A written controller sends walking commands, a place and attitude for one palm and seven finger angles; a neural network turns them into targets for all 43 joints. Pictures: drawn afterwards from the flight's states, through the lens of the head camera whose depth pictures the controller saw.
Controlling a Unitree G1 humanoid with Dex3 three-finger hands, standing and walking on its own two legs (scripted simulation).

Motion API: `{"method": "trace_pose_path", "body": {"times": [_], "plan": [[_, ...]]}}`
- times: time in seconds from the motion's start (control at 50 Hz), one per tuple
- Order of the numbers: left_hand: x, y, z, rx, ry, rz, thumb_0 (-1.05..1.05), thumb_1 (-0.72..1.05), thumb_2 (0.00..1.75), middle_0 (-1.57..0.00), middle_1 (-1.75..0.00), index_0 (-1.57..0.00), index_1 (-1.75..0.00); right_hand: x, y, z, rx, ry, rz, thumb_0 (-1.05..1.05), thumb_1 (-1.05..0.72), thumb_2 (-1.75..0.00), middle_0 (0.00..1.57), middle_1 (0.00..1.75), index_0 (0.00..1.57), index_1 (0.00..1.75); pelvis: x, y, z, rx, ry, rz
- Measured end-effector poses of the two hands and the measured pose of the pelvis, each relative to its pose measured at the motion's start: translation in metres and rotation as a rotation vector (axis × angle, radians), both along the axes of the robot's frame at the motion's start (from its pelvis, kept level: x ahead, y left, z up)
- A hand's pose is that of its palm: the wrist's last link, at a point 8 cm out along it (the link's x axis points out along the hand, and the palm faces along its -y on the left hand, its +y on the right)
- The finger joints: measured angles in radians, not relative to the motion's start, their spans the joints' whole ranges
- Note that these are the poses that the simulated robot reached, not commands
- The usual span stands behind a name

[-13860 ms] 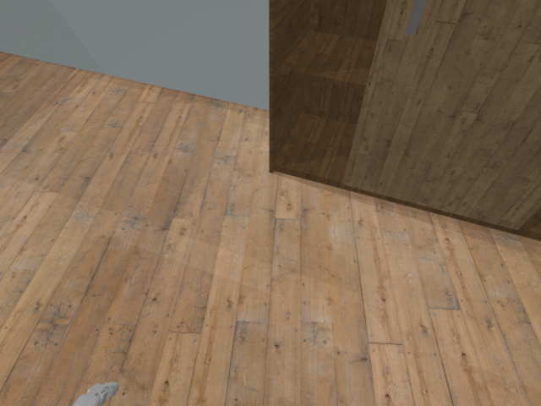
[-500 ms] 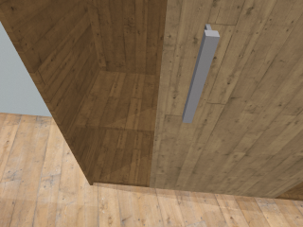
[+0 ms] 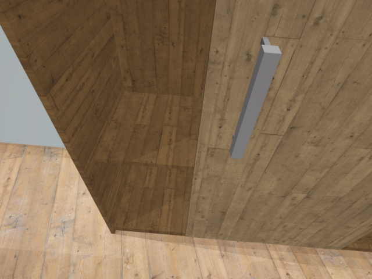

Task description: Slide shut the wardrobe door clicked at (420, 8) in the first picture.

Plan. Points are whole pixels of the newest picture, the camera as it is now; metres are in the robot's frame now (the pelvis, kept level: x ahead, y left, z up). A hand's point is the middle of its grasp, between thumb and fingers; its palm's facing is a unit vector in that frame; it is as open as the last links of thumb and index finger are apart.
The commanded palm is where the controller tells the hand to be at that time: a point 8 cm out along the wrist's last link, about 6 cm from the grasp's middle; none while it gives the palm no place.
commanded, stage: look again from close up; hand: right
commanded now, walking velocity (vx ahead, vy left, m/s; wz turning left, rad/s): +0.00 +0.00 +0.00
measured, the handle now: (248, 105) +0.43 -0.10 +0.18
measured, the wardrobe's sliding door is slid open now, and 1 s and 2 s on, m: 0.38 0.38 0.38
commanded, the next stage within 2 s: none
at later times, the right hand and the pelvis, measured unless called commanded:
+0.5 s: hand out of the picture -0.03 -0.15 -0.17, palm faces +0.04 +0.98 -0.20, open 7.4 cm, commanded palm none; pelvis +0.00 +0.01 +0.00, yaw +0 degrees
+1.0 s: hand out of the picture -0.05 -0.15 -0.17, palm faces +0.05 +0.98 -0.20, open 7.4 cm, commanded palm none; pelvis +0.00 +0.01 +0.00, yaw +0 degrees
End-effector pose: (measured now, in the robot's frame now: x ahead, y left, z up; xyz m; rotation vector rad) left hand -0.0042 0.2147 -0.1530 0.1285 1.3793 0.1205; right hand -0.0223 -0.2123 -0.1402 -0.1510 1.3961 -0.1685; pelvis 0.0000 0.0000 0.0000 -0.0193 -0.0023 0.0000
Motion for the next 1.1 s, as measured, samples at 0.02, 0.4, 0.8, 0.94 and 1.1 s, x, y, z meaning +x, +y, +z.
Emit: {"method": "trace_pose_path", "body": {"times": [0.02,0.4,0.8,0.94,1.1], "plan": [[-0.001,0.0,0.0,-0.002,0.002,0.001,0.0,0.91,0.9,-0.2,-0.3,-0.2,-0.3,0.0,0.0,0.0,-0.001,0.001,0.0,0.01,-0.91,-0.9,0.2,0.3,0.2,0.3,0.0,0.001,0.0,0.0,0.0,0.0],[-0.02,0.003,-0.002,-0.01,0.049,0.016,0.0,0.9,0.9,-0.2,-0.3,-0.2,-0.3,-0.01,0.009,0.001,-0.004,0.025,-0.012,0.01,-0.91,-0.9,0.2,0.3,0.2,0.3,0.001,0.008,0.0,0.0,-0.004,0.002],[-0.027,0.0,-0.005,-0.023,0.05,0.017,0.0,0.9,0.9,-0.2,-0.3,-0.2,-0.3,-0.023,0.015,0.001,0.004,0.039,-0.028,0.01,-0.91,-0.9,0.2,0.3,0.2,0.3,-0.003,0.01,-0.001,-0.001,-0.009,0.0],[-0.03,-0.001,-0.005,-0.027,0.057,0.016,0.0,0.9,0.9,-0.2,-0.3,-0.2,-0.3,-0.028,0.017,0.001,0.003,0.047,-0.035,0.01,-0.91,-0.9,0.2,0.3,0.2,0.3,-0.004,0.01,-0.001,-0.001,-0.008,-0.002],[-0.034,0.0,-0.005,-0.026,0.069,0.016,0.0,0.9,0.9,-0.2,-0.3,-0.2,-0.3,-0.032,0.019,0.001,0.006,0.057,-0.041,0.01,-0.91,-0.9,0.2,0.3,0.2,0.3,-0.004,0.011,-0.001,-0.001,-0.005,-0.004]]}}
